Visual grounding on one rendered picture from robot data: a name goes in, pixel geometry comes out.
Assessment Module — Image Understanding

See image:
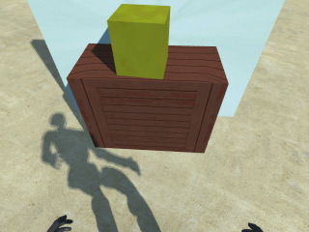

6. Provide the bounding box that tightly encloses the robot right hand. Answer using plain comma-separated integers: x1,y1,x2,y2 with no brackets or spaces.
241,222,264,232

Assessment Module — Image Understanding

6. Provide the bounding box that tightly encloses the pedestal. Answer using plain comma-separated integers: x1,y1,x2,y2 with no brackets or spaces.
67,43,229,154

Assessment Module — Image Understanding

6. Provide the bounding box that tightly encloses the robot left hand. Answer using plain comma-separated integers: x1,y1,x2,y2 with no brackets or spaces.
47,215,73,232

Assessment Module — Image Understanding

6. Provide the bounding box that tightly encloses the carton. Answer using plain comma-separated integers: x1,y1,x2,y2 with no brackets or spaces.
107,4,171,79

